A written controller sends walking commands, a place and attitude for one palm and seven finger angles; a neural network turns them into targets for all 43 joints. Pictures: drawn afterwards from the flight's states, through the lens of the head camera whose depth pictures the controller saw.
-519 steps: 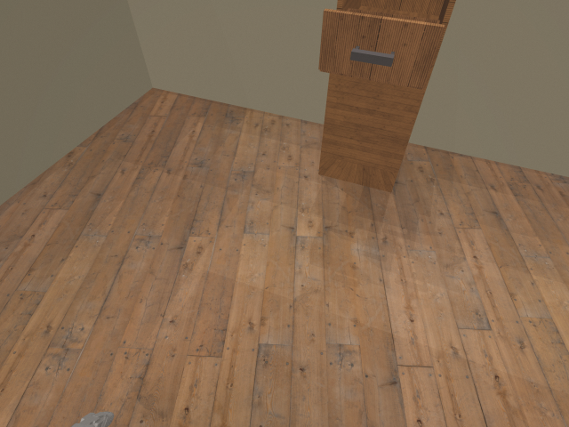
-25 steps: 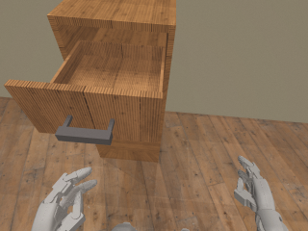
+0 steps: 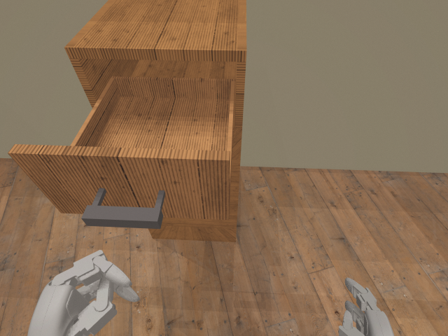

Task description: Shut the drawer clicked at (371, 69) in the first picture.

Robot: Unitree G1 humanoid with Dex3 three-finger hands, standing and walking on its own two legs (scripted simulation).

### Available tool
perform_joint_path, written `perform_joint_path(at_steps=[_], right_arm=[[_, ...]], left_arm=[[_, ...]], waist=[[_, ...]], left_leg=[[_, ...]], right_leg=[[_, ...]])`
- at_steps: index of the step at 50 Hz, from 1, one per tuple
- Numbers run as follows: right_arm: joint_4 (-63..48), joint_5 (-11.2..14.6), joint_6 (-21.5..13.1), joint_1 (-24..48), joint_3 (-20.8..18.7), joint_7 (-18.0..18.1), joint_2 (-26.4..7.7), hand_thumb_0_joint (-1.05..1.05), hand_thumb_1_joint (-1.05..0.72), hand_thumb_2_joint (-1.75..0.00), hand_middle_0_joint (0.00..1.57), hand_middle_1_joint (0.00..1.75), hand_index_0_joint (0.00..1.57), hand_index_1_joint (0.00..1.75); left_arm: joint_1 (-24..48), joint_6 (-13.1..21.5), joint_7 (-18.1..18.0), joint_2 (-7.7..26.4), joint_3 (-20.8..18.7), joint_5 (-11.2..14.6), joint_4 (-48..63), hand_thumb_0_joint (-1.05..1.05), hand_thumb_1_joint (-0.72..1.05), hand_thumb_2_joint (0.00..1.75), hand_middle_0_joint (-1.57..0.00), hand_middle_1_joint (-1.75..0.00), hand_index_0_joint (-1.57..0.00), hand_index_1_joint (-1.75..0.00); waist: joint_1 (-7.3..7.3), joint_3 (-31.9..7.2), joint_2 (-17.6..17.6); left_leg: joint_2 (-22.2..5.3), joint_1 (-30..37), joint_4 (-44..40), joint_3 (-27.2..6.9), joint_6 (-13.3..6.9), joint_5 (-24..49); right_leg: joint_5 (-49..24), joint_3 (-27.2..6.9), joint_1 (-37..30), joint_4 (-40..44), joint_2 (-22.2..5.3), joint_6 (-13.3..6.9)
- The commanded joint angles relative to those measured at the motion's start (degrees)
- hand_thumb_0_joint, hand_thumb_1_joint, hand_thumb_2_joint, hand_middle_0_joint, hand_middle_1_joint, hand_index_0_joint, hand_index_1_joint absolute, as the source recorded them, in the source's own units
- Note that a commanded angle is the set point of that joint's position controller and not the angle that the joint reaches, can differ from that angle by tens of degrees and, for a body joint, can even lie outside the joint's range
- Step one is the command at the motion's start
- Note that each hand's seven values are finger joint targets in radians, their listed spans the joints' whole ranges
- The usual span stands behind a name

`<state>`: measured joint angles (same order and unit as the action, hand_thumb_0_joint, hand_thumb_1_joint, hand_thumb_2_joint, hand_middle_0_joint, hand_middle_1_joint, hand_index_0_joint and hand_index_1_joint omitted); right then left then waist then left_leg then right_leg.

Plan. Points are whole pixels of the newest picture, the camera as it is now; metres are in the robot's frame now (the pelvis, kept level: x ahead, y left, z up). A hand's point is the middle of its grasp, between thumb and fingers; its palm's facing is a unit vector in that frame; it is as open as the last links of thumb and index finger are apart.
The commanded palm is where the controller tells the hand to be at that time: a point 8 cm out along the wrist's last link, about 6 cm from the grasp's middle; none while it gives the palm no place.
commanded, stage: raise the hand and make a fist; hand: left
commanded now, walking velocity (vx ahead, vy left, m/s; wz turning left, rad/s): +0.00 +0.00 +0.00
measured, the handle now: (127, 205) +0.31 +0.19 +0.08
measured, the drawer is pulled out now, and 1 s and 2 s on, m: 0.29 0.29 0.29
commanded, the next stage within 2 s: bring the fist close to the handle in 0.96 s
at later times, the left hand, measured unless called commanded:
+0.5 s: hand (89, 298) +0.14 +0.16 +0.16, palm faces +0.06 -0.99 -0.11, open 3.2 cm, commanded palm +0.08 +0.21 +0.18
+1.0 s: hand (85, 298) +0.14 +0.16 +0.17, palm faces +0.08 -0.99 -0.13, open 3.3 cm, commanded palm +0.08 +0.21 +0.18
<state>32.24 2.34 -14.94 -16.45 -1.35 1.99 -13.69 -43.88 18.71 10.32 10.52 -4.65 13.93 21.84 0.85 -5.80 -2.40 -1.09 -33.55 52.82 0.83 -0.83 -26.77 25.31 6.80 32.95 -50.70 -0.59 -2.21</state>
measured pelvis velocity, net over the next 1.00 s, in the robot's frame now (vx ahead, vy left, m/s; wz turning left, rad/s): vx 0.01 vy -0.01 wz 0.01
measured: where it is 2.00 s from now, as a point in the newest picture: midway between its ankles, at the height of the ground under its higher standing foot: outside the picture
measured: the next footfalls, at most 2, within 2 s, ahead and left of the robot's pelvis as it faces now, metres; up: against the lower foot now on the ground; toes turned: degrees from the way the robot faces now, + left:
none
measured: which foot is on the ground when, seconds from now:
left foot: down 0.00-1.00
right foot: down 0.00-1.00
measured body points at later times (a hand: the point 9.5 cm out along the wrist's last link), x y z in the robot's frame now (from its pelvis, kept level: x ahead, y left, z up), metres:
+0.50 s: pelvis +0.01 +0.01 +0.02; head -0.01 -0.01 +0.47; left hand +0.14 +0.22 +0.17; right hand +0.23 -0.18 -0.02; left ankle +0.00 +0.11 -0.69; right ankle +0.01 -0.10 -0.69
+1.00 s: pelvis +0.01 -0.01 +0.03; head -0.03 -0.04 +0.48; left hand +0.13 +0.21 +0.18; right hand +0.22 -0.22 -0.01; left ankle +0.00 +0.11 -0.69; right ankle +0.01 -0.10 -0.69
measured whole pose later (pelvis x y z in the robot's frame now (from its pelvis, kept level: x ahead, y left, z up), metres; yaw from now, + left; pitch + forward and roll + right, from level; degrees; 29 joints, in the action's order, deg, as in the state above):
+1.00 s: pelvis +0.01 -0.01 +0.03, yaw +0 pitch -1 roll -1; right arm 33.9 4.1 -23.1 -13.5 2.7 3.4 -13.5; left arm -42.3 5.1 11.5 13.8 -9.1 16.2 32.8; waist 4.3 -4.7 -4.6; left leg -1.7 -17.4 40.7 0.2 0.2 -22.4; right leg 20.9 7.4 16.4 -38.0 0.9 -2.9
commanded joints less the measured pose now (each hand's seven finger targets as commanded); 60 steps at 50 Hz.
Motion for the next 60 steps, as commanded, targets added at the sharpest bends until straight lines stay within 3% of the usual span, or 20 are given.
perform_joint_path(at_steps=[1,3,7,12,16,25,26,31,32,35,37,40,41,42,44,47,48,53,57,60], right_arm=[[-11.45,0.31,-5.14,8.44,-1.42,0.24,-4.71,0.00,-0.90,-0.90,0.20,0.30,0.20,0.30],[-12.32,0.49,-4.79,8.36,-1.26,0.28,-4.54,0.00,-0.90,-0.90,0.20,0.30,0.20,0.30],[-12.81,0.73,-4.29,8.88,-0.71,0.60,-4.33,0.00,-0.90,-0.90,0.20,0.30,0.20,0.30],[-13.07,0.95,-5.08,9.27,0.52,0.24,-4.08,0.00,-0.90,-0.90,0.20,0.30,0.20,0.30],[-12.65,1.26,-5.21,10.73,1.18,0.52,-4.02,0.00,-0.90,-0.90,0.20,0.30,0.20,0.30],[-11.95,2.02,-7.86,11.77,2.73,0.92,-3.68,0.00,-0.90,-0.90,0.20,0.30,0.20,0.30],[-11.77,2.14,-8.35,12.47,2.83,1.01,-3.91,0.00,-0.90,-0.90,0.20,0.30,0.20,0.30],[-10.49,2.51,-9.88,12.95,2.93,1.47,-4.14,0.00,-0.90,-0.90,0.20,0.30,0.20,0.30],[-10.58,2.43,-10.08,12.47,3.08,1.49,-4.16,0.00,-0.90,-0.90,0.20,0.30,0.20,0.30],[-10.69,2.19,-10.67,12.22,2.80,1.07,-4.15,0.00,-0.90,-0.90,0.20,0.30,0.20,0.30],[-10.41,2.07,-10.70,12.46,2.66,1.11,-3.98,0.00,-0.90,-0.90,0.20,0.30,0.20,0.30],[-10.07,2.07,-10.90,12.32,2.33,1.13,-3.93,0.00,-0.90,-0.90,0.20,0.30,0.20,0.30],[-9.89,2.00,-11.02,12.72,2.44,1.01,-4.11,0.00,-0.90,-0.90,0.20,0.30,0.20,0.30],[-9.88,2.01,-11.18,12.19,2.60,1.07,-4.16,0.00,-0.90,-0.90,0.20,0.30,0.20,0.30],[-9.41,2.14,-11.50,12.14,2.33,1.49,-4.31,0.00,-0.90,-0.90,0.20,0.30,0.20,0.30],[-8.92,2.14,-12.25,12.01,2.37,1.90,-4.67,0.00,-0.90,-0.90,0.20,0.30,0.20,0.30],[-8.80,2.19,-12.45,11.94,2.24,2.11,-4.60,0.00,-0.90,-0.90,0.20,0.30,0.20,0.30],[-8.22,2.07,-13.43,12.33,2.14,2.25,-4.54,0.00,-0.90,-0.90,0.20,0.30,0.20,0.30],[-7.14,2.02,-12.82,12.11,2.23,2.56,-4.88,0.00,-0.90,-0.90,0.20,0.30,0.20,0.30],[-7.31,1.69,-13.05,11.65,2.03,2.45,-5.13,0.00,-0.90,-0.90,0.20,0.30,0.20,0.30]], left_arm=[[-3.07,3.57,-1.59,5.57,-2.90,-0.73,15.61,0.00,0.90,0.90,-1.16,-1.34,-1.16,-1.34],[-3.46,2.87,-2.10,4.13,-1.69,-0.90,17.28,0.00,0.90,0.90,-1.20,-1.38,-1.20,-1.38],[-3.46,0.64,-2.79,4.73,-2.42,-0.98,18.79,0.00,0.90,0.90,-1.28,-1.47,-1.28,-1.47],[-3.90,-2.99,-1.87,3.80,-0.36,-1.03,22.74,0.00,0.90,0.90,-1.38,-1.58,-1.38,-1.58],[-2.87,-6.51,-1.52,6.38,-3.07,-0.86,23.12,0.00,0.90,0.90,-1.40,-1.60,-1.40,-1.60],[-0.06,-9.73,-0.14,7.54,-5.58,1.41,27.52,0.00,0.90,0.90,-1.40,-1.60,-1.40,-1.60],[0.65,-10.06,0.05,7.74,-5.76,1.58,27.94,0.00,0.90,0.90,-1.40,-1.60,-1.40,-1.60],[0.57,-12.64,1.08,7.46,-7.06,2.68,23.96,0.00,0.90,0.90,-1.40,-1.60,-1.40,-1.60],[1.62,-12.81,1.35,6.43,-5.40,2.70,24.63,0.00,0.90,0.90,-1.40,-1.60,-1.40,-1.60],[0.51,-12.95,1.04,7.29,-6.09,2.21,26.17,0.00,0.90,0.90,-1.40,-1.60,-1.40,-1.60],[0.09,-12.64,0.32,9.10,-8.41,1.85,26.05,0.00,0.90,0.90,-1.40,-1.60,-1.40,-1.60],[-0.77,-11.32,0.04,8.98,-9.26,2.26,25.89,0.00,0.90,0.90,-1.40,-1.60,-1.40,-1.60],[-0.65,-10.97,-0.01,8.88,-9.04,2.23,26.30,0.00,0.90,0.90,-1.40,-1.60,-1.40,-1.60],[0.76,-10.60,0.17,7.81,-7.65,2.56,26.55,0.00,0.90,0.90,-1.40,-1.60,-1.40,-1.60],[1.16,-10.21,0.48,8.74,-9.08,3.27,24.11,0.00,0.90,0.90,-1.40,-1.60,-1.40,-1.60],[3.87,-9.80,1.09,8.93,-8.56,3.24,23.47,0.00,0.90,0.90,-1.40,-1.60,-1.40,-1.60],[3.58,-9.95,1.20,9.16,-9.16,3.43,22.31,0.00,0.90,0.90,-1.40,-1.60,-1.40,-1.60],[2.88,-10.19,1.82,10.70,-11.28,3.41,22.02,0.00,0.90,0.90,-1.40,-1.60,-1.40,-1.60],[4.89,-10.51,2.86,8.34,-10.09,4.38,16.82,0.00,0.90,0.90,-1.40,-1.60,-1.40,-1.60],[6.21,-9.42,3.23,7.80,-9.15,4.30,16.04,0.00,0.90,0.90,-1.40,-1.60,-1.40,-1.60]], waist=[[0.74,-5.13,2.57],[0.97,-4.43,1.31],[1.41,-3.46,1.47],[1.48,-3.39,-0.32],[1.94,-0.70,1.23],[2.54,0.23,1.04],[2.60,0.57,-0.50],[3.06,2.12,0.91],[2.69,2.58,1.60],[3.32,0.75,1.14],[3.73,1.03,0.90],[3.76,0.88,1.36],[3.81,1.07,-0.97],[3.13,1.77,-0.72],[3.07,2.73,2.45],[2.62,4.18,0.76],[2.80,3.85,2.93],[3.57,1.20,2.01],[2.82,3.92,2.28],[2.62,2.61,3.42]], left_leg=[[0.85,3.45,-8.50,-2.50,-1.09,13.73],[0.96,4.16,-9.40,-2.22,-0.99,13.18],[0.68,5.58,-10.93,-2.26,-1.00,12.83],[0.33,9.17,-12.52,-2.61,-0.92,17.05],[0.17,9.61,-14.06,-2.89,-0.68,16.33],[0.27,13.24,-17.35,-3.05,-0.33,15.36],[0.34,13.74,-17.58,-3.01,-0.37,14.84],[0.57,14.39,-18.63,-2.86,-0.37,14.29],[0.67,14.44,-18.98,-2.77,-0.43,14.23],[0.90,15.22,-19.03,-2.49,-0.52,16.18],[0.96,14.77,-18.95,-2.28,-0.47,16.25],[1.02,15.32,-18.41,-1.87,-0.50,16.76],[1.14,15.43,-18.30,-1.76,-0.48,16.05],[1.12,15.57,-18.37,-1.79,-0.54,15.62],[1.01,14.81,-17.86,-1.92,-0.59,14.19],[1.09,15.29,-17.75,-1.82,-0.74,12.37],[1.01,15.18,-17.58,-1.95,-0.81,12.44],[1.12,16.24,-17.69,-1.80,-0.85,14.79],[1.25,14.90,-17.71,-1.59,-0.66,14.28],[1.42,14.55,-17.35,-1.69,-0.73,14.38]], right_leg=[[-9.43,-3.86,-5.87,9.29,-0.13,1.14],[-9.28,-3.49,-6.09,9.44,-0.04,1.08],[-9.41,-3.19,-7.26,10.57,0.20,1.01],[-14.90,-1.96,-9.48,11.02,0.42,0.98],[-15.12,-1.98,-10.68,12.89,0.77,0.93],[-14.69,-1.93,-13.76,16.46,0.90,0.91],[-14.20,-2.07,-14.02,17.04,0.87,0.83],[-13.79,-2.87,-14.99,19.31,0.81,0.99],[-13.86,-2.74,-14.85,19.35,0.69,1.13],[-16.28,-2.62,-16.20,18.83,0.60,1.15],[-16.08,-3.15,-16.42,19.29,0.56,1.09],[-16.49,-3.59,-16.34,19.60,0.47,1.17],[-15.50,-3.62,-16.24,19.87,0.46,0.97],[-15.11,-3.59,-15.46,20.09,0.38,1.14],[-12.32,-4.88,-14.87,21.48,0.26,1.42],[-8.18,-6.16,-13.79,23.54,-0.25,1.45],[-7.77,-6.61,-14.03,23.93,-0.29,1.57],[-11.31,-7.02,-16.11,23.58,-0.64,1.70],[-11.25,-7.11,-14.69,23.72,-0.53,1.94],[-11.75,-7.26,-14.66,22.87,-0.69,2.24]])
